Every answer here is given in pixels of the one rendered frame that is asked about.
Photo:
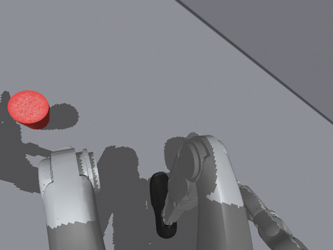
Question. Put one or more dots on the right robot arm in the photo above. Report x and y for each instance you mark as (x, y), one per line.
(274, 232)

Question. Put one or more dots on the right robot foot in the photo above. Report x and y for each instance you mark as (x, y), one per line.
(158, 194)

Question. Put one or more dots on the cup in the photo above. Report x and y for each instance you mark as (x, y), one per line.
(29, 108)

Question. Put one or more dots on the right robot hand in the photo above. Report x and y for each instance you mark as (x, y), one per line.
(252, 203)

